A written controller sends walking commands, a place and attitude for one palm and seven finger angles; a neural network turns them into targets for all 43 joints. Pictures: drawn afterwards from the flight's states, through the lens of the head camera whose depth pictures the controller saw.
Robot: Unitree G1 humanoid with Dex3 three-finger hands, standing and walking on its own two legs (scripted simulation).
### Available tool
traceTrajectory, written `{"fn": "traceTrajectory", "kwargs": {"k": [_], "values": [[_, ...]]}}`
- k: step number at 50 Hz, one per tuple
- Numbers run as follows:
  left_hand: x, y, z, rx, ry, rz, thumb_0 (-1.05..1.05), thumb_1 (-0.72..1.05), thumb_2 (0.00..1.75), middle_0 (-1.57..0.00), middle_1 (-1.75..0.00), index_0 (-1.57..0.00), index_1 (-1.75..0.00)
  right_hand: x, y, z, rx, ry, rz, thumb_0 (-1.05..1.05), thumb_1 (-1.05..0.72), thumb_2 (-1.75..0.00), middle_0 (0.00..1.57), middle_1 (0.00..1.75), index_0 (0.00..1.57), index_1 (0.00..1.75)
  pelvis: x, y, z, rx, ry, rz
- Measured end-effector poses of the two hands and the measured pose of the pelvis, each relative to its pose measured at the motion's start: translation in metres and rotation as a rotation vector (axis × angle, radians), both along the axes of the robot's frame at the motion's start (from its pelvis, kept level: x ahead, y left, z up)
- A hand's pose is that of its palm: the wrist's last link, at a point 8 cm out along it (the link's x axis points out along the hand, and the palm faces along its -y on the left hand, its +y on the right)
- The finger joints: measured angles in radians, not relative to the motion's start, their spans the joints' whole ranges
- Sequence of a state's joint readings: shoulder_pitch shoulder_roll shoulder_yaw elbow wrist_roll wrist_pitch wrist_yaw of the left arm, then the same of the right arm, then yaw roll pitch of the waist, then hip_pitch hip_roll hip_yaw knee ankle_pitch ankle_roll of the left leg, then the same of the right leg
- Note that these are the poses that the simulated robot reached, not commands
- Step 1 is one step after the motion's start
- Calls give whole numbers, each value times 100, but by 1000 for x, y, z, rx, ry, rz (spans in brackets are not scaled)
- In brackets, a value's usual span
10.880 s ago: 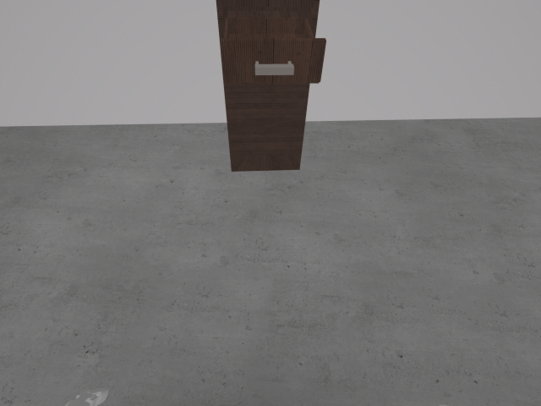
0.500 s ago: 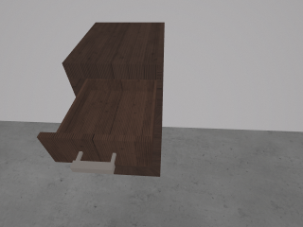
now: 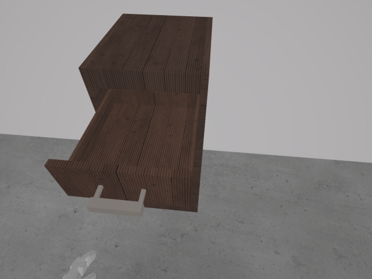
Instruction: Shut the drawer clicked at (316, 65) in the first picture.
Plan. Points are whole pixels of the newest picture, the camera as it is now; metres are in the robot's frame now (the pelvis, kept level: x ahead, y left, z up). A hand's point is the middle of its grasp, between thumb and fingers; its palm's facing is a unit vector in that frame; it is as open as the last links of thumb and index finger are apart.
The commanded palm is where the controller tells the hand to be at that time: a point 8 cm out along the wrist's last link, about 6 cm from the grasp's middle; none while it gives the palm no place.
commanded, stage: raise the hand and make a fist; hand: left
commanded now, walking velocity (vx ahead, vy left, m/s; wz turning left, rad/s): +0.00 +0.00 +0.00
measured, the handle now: (118, 198) +0.30 +0.18 -0.01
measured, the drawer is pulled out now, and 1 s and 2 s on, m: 0.30 0.29 0.29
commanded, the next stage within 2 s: bring the fist close to the handle in 1.76 s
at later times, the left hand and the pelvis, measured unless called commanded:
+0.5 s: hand (116, 274) +0.14 +0.15 -0.01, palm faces -0.09 -0.99 -0.05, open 4.8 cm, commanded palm +0.10 +0.21 +0.00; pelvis -0.02 -0.03 -0.07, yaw +3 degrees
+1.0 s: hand (103, 267) +0.14 +0.15 +0.05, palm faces -0.01 -1.00 -0.07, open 3.1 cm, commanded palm +0.09 +0.21 +0.05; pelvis -0.02 -0.01 -0.05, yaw +1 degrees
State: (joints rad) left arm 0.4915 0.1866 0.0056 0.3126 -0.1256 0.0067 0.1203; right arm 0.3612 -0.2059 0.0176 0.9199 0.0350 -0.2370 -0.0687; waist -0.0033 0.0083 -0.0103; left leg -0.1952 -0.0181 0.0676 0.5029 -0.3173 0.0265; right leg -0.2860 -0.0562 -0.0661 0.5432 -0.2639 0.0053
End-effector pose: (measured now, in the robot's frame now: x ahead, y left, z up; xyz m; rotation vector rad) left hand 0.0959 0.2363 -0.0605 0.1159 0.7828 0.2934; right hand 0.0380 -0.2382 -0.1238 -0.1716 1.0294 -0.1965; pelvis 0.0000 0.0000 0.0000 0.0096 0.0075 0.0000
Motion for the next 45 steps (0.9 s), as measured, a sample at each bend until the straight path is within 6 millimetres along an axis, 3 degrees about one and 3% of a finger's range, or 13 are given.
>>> {"fn": "traceTrajectory", "kwargs": {"k": [3, 4, 6, 10, 13, 17, 22, 28, 32, 36, 41, 45], "values": [[58, -11, 52, 2, -336, -65, 3, 94, 90, -26, -36, -26, -37, 51, -15, 15, -41, -214, 34, 1, -92, -90, 20, 30, 20, 29, -1, 1, -5, -5, 27, 14], [62, -12, 52, -12, -351, -61, 3, 94, 90, -28, -38, -25, -37, 68, -19, 22, -49, -284, 41, 1, -91, -90, 20, 30, 20, 29, -1, 0, -7, -3, 44, 10], [56, -16, 39, -69, -383, -68, 2, 93, 90, -31, -41, -23, -38, 99, -25, 37, -62, -402, 56, 1, -91, -90, 20, 30, 20, 29, -1, -4, -14, 2, 82, -2], [20, -32, 25, -157, -464, -133, 1, 92, 90, -37, -49, -29, -45, 152, -27, 65, -104, -549, 162, 1, -91, -90, 20, 30, 20, 29, -2, -14, -29, 1, 131, -5], [-3, -33, 36, -114, -551, -172, 2, 91, 90, -43, -55, -37, -53, 182, -20, 71, -118, -614, 257, 1, -91, -90, 20, 30, 19, 29, -3, -18, -40, -15, 150, 18], [-10, -22, 57, 3, -714, -210, 2, 90, 90, -52, -64, -48, -62, 206, -2, 56, -73, -657, 328, 1, -91, -90, 20, 30, 19, 29, -10, -22, -57, -34, 185, 49], [13, -25, 59, -24, -811, -323, 2, 90, 90, -61, -74, -60, -74, 198, 22, 19, 30, -623, 329, 1, -91, -90, 20, 30, 20, 29, -22, -27, -75, -45, 215, 54], [39, -37, 59, -144, -662, -410, 2, 90, 90, -73, -87, -73, -87, 146, 24, -5, 90, -479, 198, 1, -91, -90, 20, 30, 20, 30, -21, -26, -67, -39, 200, 42], [36, -28, 76, -107, -664, -333, 2, 89, 90, -81, -96, -81, -96, 114, 9, -6, 66, -405, 105, 1, -90, -90, 20, 30, 20, 30, -18, -23, -58, -29, 181, 30], [24, -20, 86, -53, -678, -293, 2, 90, 90, -89, -105, -89, -105, 96, -7, -3, 19, -375, 79, 1, -91, -90, 20, 30, 20, 30, -20, -20, -54, -28, 170, 29], [15, -26, 85, -77, -674, -328, 2, 90, 90, -99, -115, -99, -116, 96, -19, 8, -35, -410, 96, 2, -91, -90, 20, 30, 20, 30, -24, -16, -53, -31, 163, 31], [18, -33, 93, -84, -717, -357, 2, 90, 90, -107, -124, -107, -124, 107, -16, 21, -49, -476, 114, 2, -91, -90, 20, 30, 20, 29, -24, -12, -52, -34, 154, 30]]}}
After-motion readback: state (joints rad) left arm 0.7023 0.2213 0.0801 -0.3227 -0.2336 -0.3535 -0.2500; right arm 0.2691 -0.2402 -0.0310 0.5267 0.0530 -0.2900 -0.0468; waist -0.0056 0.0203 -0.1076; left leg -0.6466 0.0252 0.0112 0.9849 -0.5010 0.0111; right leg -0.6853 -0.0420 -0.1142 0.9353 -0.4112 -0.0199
